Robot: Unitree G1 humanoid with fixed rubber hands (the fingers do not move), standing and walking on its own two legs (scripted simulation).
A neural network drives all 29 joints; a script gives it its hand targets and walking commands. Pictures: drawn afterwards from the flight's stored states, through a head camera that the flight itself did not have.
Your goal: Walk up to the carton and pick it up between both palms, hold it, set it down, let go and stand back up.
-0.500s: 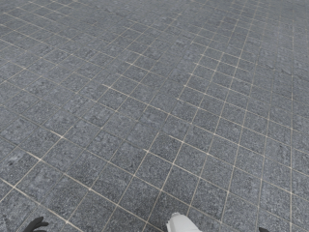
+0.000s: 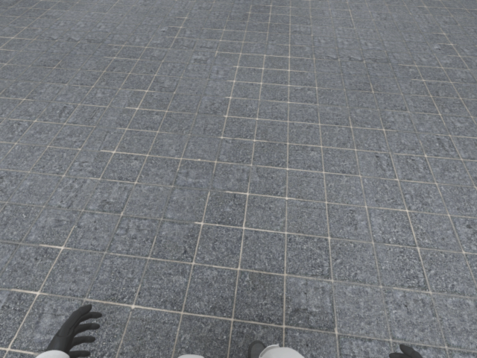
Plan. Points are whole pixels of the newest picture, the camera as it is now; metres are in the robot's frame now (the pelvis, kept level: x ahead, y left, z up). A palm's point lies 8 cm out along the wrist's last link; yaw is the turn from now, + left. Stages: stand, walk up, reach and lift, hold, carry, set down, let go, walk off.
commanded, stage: walk up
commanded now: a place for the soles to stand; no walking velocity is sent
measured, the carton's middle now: out of the picture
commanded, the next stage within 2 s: none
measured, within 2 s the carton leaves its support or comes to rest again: neither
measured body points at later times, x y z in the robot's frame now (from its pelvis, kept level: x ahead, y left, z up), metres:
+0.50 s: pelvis -0.10 +0.02 +0.00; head -0.06 +0.00 +0.44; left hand +0.11 +0.27 -0.11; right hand -0.13 -0.31 -0.10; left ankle -0.07 +0.12 -0.72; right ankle -0.10 -0.14 -0.72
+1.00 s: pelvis -0.17 +0.06 +0.02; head -0.16 +0.08 +0.47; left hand +0.14 +0.17 -0.07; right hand -0.32 -0.26 -0.04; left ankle -0.10 +0.12 -0.72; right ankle -0.24 -0.13 -0.66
